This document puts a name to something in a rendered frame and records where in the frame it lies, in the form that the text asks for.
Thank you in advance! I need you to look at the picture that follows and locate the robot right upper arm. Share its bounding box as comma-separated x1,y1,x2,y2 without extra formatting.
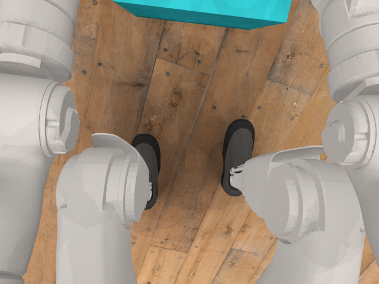
322,94,379,268

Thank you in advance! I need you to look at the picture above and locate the robot right forearm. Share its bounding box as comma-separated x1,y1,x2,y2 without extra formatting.
311,0,379,102

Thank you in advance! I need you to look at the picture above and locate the robot left forearm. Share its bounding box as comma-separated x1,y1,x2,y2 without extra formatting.
0,0,80,83

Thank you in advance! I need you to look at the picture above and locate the robot left shin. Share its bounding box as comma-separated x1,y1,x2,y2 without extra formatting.
56,133,152,211

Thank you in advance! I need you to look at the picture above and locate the robot right foot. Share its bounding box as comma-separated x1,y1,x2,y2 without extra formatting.
221,119,255,196

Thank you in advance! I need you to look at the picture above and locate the robot left upper arm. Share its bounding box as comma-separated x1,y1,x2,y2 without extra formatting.
0,73,80,284

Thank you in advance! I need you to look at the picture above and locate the carton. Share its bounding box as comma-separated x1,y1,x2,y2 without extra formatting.
113,0,292,30

